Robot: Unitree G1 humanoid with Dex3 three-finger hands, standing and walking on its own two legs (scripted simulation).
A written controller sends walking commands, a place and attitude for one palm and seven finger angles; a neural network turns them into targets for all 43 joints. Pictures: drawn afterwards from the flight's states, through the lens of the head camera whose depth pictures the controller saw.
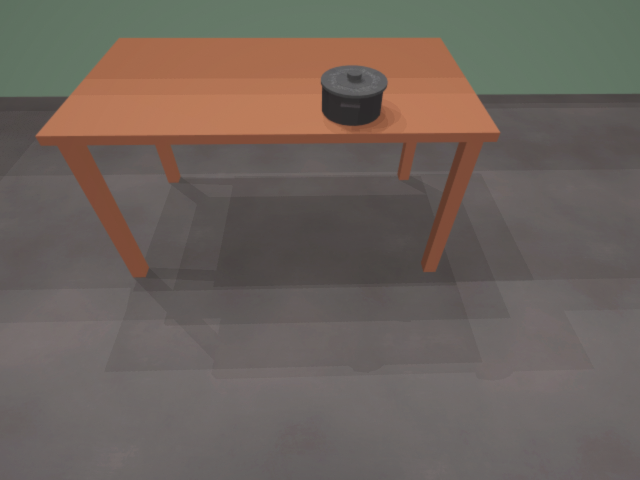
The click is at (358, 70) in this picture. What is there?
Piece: lid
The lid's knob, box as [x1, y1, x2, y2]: [347, 70, 361, 79]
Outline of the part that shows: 347,72 347,77 350,79 358,79 361,76 361,72 358,70 349,70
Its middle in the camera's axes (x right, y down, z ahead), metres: +0.09 -0.45 +1.07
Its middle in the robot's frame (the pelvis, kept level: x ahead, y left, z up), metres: +1.11 -0.03 +0.00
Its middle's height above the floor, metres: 0.78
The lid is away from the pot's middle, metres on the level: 0.00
